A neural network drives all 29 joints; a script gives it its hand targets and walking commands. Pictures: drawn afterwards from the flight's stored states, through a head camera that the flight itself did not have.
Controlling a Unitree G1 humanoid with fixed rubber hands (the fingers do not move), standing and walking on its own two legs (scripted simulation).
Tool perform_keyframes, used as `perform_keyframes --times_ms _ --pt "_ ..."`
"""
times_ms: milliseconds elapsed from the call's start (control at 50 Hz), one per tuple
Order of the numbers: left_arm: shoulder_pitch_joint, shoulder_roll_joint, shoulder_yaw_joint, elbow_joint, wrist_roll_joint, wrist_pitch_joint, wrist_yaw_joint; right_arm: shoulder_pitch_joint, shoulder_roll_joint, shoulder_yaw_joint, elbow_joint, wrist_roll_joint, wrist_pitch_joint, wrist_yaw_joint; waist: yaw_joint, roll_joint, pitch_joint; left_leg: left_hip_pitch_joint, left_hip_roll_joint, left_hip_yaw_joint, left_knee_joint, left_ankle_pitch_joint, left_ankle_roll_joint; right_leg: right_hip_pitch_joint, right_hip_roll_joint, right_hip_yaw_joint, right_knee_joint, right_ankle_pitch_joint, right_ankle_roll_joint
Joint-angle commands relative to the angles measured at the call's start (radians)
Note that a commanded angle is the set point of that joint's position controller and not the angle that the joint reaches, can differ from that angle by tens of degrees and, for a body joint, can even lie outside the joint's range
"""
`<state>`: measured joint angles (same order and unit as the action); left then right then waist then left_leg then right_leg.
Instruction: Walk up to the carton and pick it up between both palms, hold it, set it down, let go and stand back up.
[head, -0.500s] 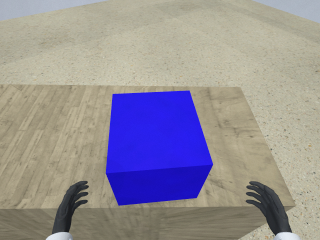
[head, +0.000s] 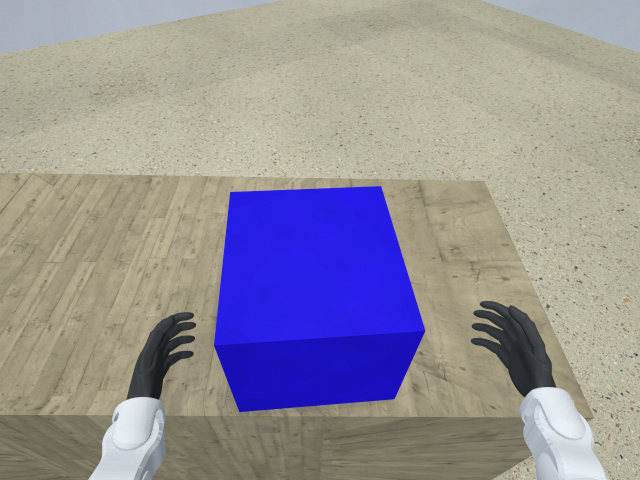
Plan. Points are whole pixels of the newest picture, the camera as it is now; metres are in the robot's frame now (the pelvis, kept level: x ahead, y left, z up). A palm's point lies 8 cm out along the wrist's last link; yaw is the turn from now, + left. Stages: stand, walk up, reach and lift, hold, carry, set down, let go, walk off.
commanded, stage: reach and lift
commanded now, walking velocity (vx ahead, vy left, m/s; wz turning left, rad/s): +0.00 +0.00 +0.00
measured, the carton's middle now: (312, 295) +0.43 +0.02 -0.07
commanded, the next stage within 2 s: none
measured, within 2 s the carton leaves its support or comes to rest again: neither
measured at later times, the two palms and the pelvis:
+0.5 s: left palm (162, 303) +0.32 +0.21 +0.07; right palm (506, 295) +0.34 -0.22 +0.07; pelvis -0.01 +0.00 +0.00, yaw +0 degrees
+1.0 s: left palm (168, 245) +0.38 +0.21 +0.11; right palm (496, 232) +0.41 -0.21 +0.12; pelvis +0.00 +0.00 +0.00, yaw +0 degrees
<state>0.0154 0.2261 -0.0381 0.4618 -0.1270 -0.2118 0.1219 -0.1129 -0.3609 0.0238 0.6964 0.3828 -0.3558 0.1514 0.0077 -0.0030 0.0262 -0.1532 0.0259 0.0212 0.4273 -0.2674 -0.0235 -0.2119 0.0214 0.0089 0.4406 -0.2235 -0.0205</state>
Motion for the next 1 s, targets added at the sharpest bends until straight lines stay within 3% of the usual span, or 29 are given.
perform_keyframes --times_ms 0,20,40,100,140,220,240,260,280,320,340,360,380,420,460,560,580,640,660,700,740,760,800,840,860,880,920,940,980 --pt "-0.297 0.042 0.074 -0.171 -0.079 0.059 0.008 -0.287 -0.215 -0.004 -0.16 0.016 0.055 -0.026 0.048 -0.021 -0.291 -0.056 -0.055 0.033 -0.064 0.249 -0.025 0.169 0.017 0.027 -0.092 0.234 -0.005" --pt "-0.28 0.051 0.11 -0.191 -0.055 0.067 0.006 -0.259 -0.21 -0.011 -0.133 0.001 0.057 -0.029 0.041 -0.025 -0.283 -0.052 -0.05 0.027 -0.062 0.261 -0.028 0.176 0.021 0.03 -0.088 0.25 -0.009" --pt "-0.327 0.058 0.107 -0.229 -0.074 0.08 0.01 -0.305 -0.197 -0.004 -0.192 0.015 0.064 -0.026 0.074 -0.034 -0.328 -0.047 -0.046 0.029 -0.06 0.29 -0.022 0.186 0.022 0.031 -0.086 0.265 0.0" --pt "-0.308 0.052 0.084 -0.227 -0.077 0.121 0.01 -0.326 -0.209 -0.015 -0.198 0.012 0.086 -0.03 0.047 -0.012 -0.34 -0.028 -0.053 0.025 -0.064 0.338 -0.028 0.199 0.019 0.021 -0.097 0.33 -0.008" --pt "-0.359 0.075 0.135 -0.209 -0.056 0.146 0.009 -0.359 -0.217 -0.009 -0.168 0.011 0.122 -0.033 0.077 -0.007 -0.279 -0.06 -0.055 0.038 -0.08 0.281 -0.027 0.197 0.017 0.028 -0.1 0.274 0.007" --pt "-0.549 0.08 0.113 -0.153 -0.074 0.2 0.015 -0.501 -0.226 -0.059 -0.104 -0.021 0.18 -0.028 0.045 -0.024 -0.307 -0.104 -0.038 0.021 -0.099 0.14 -0.014 0.123 0.018 0.021 -0.114 0.126 -0.002" --pt "-0.532 0.09 0.118 -0.168 -0.092 0.203 0.018 -0.525 -0.239 -0.043 -0.126 -0.013 0.194 -0.029 0.063 -0.053 -0.268 -0.117 -0.047 0.033 -0.105 0.143 -0.003 0.121 0.013 0.023 -0.11 0.141 0.012" --pt "-0.549 0.075 0.128 -0.225 -0.076 0.205 0.018 -0.516 -0.22 -0.082 -0.126 -0.034 0.193 -0.039 0.051 -0.014 -0.341 -0.085 -0.041 0.021 -0.103 0.189 -0.016 0.128 0.019 0.012 -0.119 0.19 -0.004" --pt "-0.56 0.081 0.125 -0.172 -0.093 0.222 0.017 -0.525 -0.241 -0.036 -0.146 0.0 0.206 -0.033 0.075 -0.037 -0.339 -0.103 -0.04 0.034 -0.101 0.181 -0.016 0.161 0.015 0.024 -0.114 0.173 0.011" --pt "-0.606 0.12 0.149 -0.114 -0.083 0.245 0.014 -0.559 -0.244 -0.062 -0.122 -0.027 0.225 -0.048 0.062 -0.024 -0.326 -0.136 -0.049 0.028 -0.107 0.145 -0.004 0.154 0.01 0.021 -0.107 0.173 0.019" --pt "-0.631 0.109 0.142 -0.171 -0.087 0.243 0.013 -0.57 -0.224 -0.081 -0.107 -0.026 0.226 -0.053 0.037 -0.017 -0.365 -0.129 -0.044 0.022 -0.096 0.169 -0.009 0.141 0.016 0.016 -0.11 0.192 0.01" --pt "-0.626 0.091 0.134 -0.128 -0.092 0.259 0.011 -0.585 -0.229 -0.055 -0.101 -0.014 0.236 -0.052 0.062 -0.026 -0.326 -0.116 -0.033 0.017 -0.099 0.181 -0.017 0.143 0.016 0.012 -0.107 0.179 0.014" --pt "-0.636 0.093 0.156 -0.146 -0.064 0.281 0.014 -0.602 -0.259 -0.073 -0.086 -0.037 0.24 -0.056 0.047 -0.006 -0.351 -0.103 -0.044 0.021 -0.103 0.209 -0.013 0.155 0.02 0.005 -0.106 0.224 0.014" --pt "-0.668 0.108 0.145 -0.029 -0.08 0.329 0.003 -0.629 -0.249 -0.05 -0.028 -0.015 0.284 -0.062 0.05 -0.016 -0.27 -0.131 -0.038 0.019 -0.116 0.166 -0.014 0.131 0.011 0.01 -0.123 0.163 0.015" --pt "-0.731 0.104 0.141 -0.057 -0.091 0.338 0.006 -0.699 -0.278 -0.059 -0.038 -0.01 0.293 -0.054 0.058 -0.014 -0.323 -0.142 -0.039 0.022 -0.111 0.15 -0.006 0.128 0.014 0.006 -0.118 0.154 0.017" --pt "-0.73 0.14 0.191 -0.138 -0.056 0.404 -0.005 -0.677 -0.296 -0.061 -0.106 -0.006 0.315 -0.076 0.058 -0.013 -0.467 -0.054 -0.047 0.024 -0.061 0.375 -0.028 0.212 0.034 0.002 -0.094 0.399 0.016" --pt "-0.732 0.135 0.202 -0.145 -0.06 0.404 -0.012 -0.723 -0.287 -0.054 -0.105 0.007 0.315 -0.083 0.064 -0.059 -0.436 -0.072 -0.046 0.019 -0.071 0.371 -0.016 0.21 0.023 0.011 -0.098 0.437 0.029" --pt "-0.816 0.153 0.202 -0.198 -0.05 0.415 -0.018 -0.78 -0.305 -0.06 -0.104 0.026 0.321 -0.087 0.052 0.021 -0.521 -0.02 -0.035 0.001 -0.047 0.465 -0.037 0.185 0.035 -0.006 -0.095 0.469 0.015" --pt "-0.797 0.138 0.195 -0.248 -0.049 0.433 -0.017 -0.777 -0.304 -0.051 -0.093 0.04 0.329 -0.082 0.06 0.015 -0.496 0.011 -0.034 0.004 -0.047 0.508 -0.045 0.191 0.039 -0.004 -0.091 0.488 0.017" --pt "-0.835 0.148 0.192 -0.154 -0.047 0.455 -0.015 -0.811 -0.311 -0.032 -0.065 0.038 0.35 -0.079 0.069 0.015 -0.474 -0.039 -0.041 0.024 -0.054 0.426 -0.035 0.173 0.037 -0.004 -0.105 0.416 0.016" --pt "-0.853 0.165 0.204 -0.212 -0.049 0.464 -0.014 -0.804 -0.287 -0.035 -0.047 0.031 0.374 -0.084 0.056 0.012 -0.507 -0.02 -0.035 0.007 -0.055 0.441 -0.03 0.193 0.026 0.005 -0.101 0.468 0.02" --pt "-0.893 0.169 0.211 -0.167 -0.038 0.468 -0.007 -0.849 -0.317 -0.056 -0.051 0.017 0.378 -0.083 0.063 -0.008 -0.492 -0.062 -0.037 0.013 -0.063 0.369 -0.019 0.166 0.032 0.0 -0.103 0.396 0.023" --pt "-0.906 0.161 0.211 -0.157 -0.035 0.491 -0.006 -0.878 -0.312 -0.047 -0.021 0.019 0.396 -0.081 0.066 0.009 -0.476 -0.051 -0.034 0.012 -0.07 0.389 -0.027 0.167 0.031 0.001 -0.103 0.415 0.018" --pt "-0.961 0.169 0.214 -0.099 -0.041 0.508 -0.002 -0.946 -0.342 -0.038 0.007 0.032 0.411 -0.081 0.082 -0.029 -0.498 -0.049 -0.032 0.017 -0.062 0.4 -0.026 0.132 0.043 -0.002 -0.104 0.404 0.021" --pt "-0.933 0.163 0.202 -0.145 -0.061 0.502 -0.006 -0.886 -0.309 -0.044 0.003 0.029 0.414 -0.08 0.058 -0.025 -0.509 -0.029 -0.033 0.013 -0.049 0.423 -0.033 0.151 0.041 0.001 -0.097 0.437 0.019" --pt "-0.967 0.173 0.209 -0.143 -0.062 0.507 -0.006 -0.947 -0.311 -0.046 -0.028 0.029 0.411 -0.081 0.068 -0.019 -0.544 -0.046 -0.037 0.009 -0.061 0.433 -0.028 0.17 0.033 0.0 -0.099 0.482 0.022" --pt "-0.94 0.158 0.202 -0.142 -0.04 0.516 -0.012 -0.923 -0.314 -0.055 0.023 0.036 0.416 -0.077 0.051 0.02 -0.561 -0.008 -0.035 0.009 -0.04 0.466 -0.038 0.135 0.036 -0.008 -0.104 0.463 0.018" --pt "-0.931 0.158 0.214 -0.035 -0.036 0.523 -0.016 -0.916 -0.294 -0.021 0.07 0.036 0.429 -0.072 0.077 -0.017 -0.486 -0.071 -0.04 0.016 -0.052 0.41 -0.024 0.157 0.03 0.004 -0.104 0.436 0.019" --pt "-0.945 0.152 0.215 0.004 0.01 0.5 -0.017 -0.909 -0.284 -0.041 0.152 0.007 0.426 -0.078 0.07 0.028 -0.474 -0.061 -0.041 0.02 -0.061 0.381 -0.032 0.151 0.034 -0.009 -0.107 0.399 0.017"
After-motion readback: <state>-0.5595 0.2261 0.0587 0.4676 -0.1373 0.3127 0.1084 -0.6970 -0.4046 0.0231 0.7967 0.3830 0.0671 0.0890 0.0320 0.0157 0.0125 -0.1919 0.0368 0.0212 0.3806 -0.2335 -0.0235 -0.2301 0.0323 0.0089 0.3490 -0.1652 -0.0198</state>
